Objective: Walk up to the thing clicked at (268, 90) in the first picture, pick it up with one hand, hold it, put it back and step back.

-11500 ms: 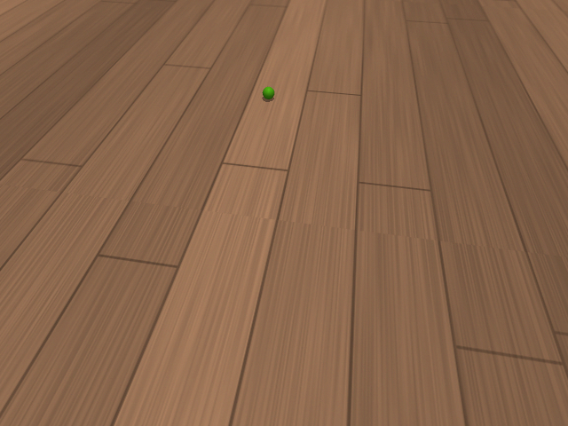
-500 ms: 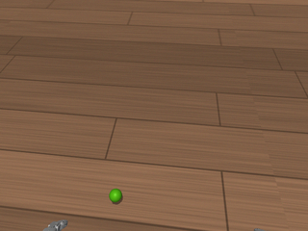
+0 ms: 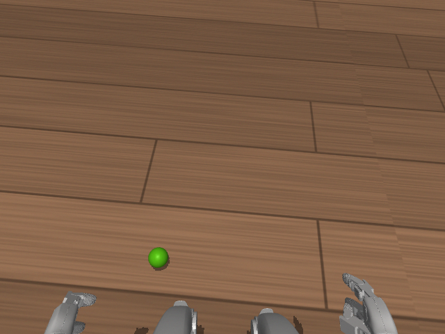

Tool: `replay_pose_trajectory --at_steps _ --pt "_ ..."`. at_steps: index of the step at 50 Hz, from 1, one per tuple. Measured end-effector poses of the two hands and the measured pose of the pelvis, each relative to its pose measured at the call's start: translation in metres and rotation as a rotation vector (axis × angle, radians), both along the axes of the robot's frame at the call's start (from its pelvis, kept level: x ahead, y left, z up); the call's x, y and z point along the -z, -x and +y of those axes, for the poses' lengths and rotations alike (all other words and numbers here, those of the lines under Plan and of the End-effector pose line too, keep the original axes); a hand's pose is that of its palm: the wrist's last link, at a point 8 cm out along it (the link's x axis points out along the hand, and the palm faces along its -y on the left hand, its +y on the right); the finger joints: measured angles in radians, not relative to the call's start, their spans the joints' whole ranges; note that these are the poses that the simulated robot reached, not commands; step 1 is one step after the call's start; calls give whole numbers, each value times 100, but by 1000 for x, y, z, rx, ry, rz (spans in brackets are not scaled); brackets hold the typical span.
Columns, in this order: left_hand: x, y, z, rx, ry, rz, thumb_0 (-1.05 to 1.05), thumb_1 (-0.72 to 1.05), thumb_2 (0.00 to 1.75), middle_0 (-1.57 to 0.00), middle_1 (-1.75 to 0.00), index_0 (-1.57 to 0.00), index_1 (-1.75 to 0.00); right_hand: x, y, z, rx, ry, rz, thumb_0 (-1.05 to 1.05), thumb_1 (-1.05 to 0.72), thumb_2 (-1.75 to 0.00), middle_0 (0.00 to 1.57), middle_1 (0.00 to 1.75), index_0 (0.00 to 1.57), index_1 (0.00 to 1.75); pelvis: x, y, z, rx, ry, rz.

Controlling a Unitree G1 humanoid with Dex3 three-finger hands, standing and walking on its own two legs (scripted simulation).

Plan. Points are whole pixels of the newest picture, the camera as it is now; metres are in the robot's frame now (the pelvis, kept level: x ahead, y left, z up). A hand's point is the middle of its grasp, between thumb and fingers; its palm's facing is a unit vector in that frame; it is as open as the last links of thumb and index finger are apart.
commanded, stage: rise first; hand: left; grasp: from above
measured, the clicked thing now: (158, 257) +0.40 +0.25 -0.67
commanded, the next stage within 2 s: none
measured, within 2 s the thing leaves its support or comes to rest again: neither
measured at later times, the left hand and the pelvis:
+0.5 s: hand (101, 326) +0.16 +0.28 -0.27, palm faces -0.38 -0.67 -0.64, open 14.1 cm; pelvis -0.03 +0.00 -0.12, yaw -1 degrees
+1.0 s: hand (125, 281) +0.27 +0.29 -0.43, palm faces -0.47 -0.24 -0.85, open 14.0 cm; pelvis -0.09 -0.01 -0.29, yaw -5 degrees
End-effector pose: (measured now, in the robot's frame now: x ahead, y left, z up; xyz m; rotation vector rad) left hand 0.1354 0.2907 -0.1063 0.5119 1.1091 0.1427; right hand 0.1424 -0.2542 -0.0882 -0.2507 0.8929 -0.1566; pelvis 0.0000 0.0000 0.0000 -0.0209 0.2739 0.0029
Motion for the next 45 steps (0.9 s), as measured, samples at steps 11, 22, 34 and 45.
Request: replay_pose_trajectory --at_steps 11,22,34,45 --pt "21 7 1 83 -42 11 0 -56 96 -9 -106 -9 -106 19 -24 18 -49 -8 -94 1 -92 -90 20 30 21 30 29 5 6 -3 18 68" --pt "83 -9 14 238 -173 3 0 -55 95 -8 -108 -9 -107 81 -24 11 -107 5 -119 1 -91 -90 20 30 21 30 90 26 1 -2 14 180" --pt "185 -89 14 562 -378 -150 0 -54 98 -8 -108 -8 -107 221 18 -19 -89 19 39 1 -89 -90 20 30 21 30 201 60 -8 27 17 310" --pt "250 -133 8 744 -482 -199 0 -52 101 -6 -107 -7 -106 313 101 -23 -21 -5 266 1 -87 -89 20 30 21 30 271 87 -9 57 26 325"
